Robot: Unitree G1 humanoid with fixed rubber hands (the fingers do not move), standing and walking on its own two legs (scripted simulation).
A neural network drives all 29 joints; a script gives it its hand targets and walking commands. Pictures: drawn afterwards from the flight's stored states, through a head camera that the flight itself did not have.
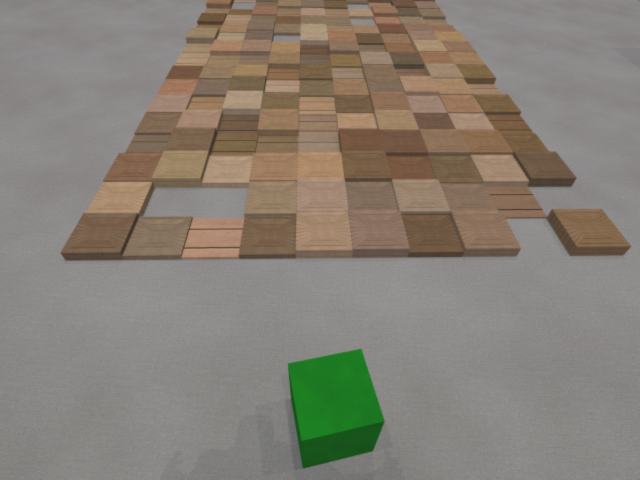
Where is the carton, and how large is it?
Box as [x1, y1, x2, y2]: [288, 349, 384, 467]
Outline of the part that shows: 361,349 288,363 291,400 303,467 370,451 373,449 384,421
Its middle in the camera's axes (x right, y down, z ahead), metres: +0.03 +0.49 +1.10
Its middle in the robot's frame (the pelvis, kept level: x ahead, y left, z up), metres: +0.47 -0.04 -0.66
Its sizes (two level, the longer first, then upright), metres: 0.210 0.200 0.250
